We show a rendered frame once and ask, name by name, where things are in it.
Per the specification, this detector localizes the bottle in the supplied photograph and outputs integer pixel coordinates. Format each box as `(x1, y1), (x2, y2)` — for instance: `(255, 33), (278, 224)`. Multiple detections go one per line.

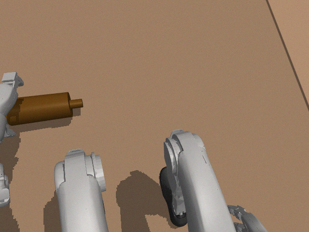
(6, 92), (83, 126)

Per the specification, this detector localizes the right robot hand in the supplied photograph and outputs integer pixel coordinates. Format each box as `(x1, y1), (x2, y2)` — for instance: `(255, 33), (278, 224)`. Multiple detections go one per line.
(227, 205), (268, 232)

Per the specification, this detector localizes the left robot hand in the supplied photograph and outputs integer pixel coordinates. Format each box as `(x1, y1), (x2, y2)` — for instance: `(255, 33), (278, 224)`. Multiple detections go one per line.
(0, 72), (24, 138)

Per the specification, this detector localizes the right robot foot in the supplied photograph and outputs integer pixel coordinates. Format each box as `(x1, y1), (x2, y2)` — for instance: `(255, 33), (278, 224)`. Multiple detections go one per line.
(160, 167), (187, 227)

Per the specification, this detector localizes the left robot arm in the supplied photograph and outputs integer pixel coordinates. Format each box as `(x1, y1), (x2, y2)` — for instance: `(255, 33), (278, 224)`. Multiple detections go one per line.
(0, 113), (10, 208)

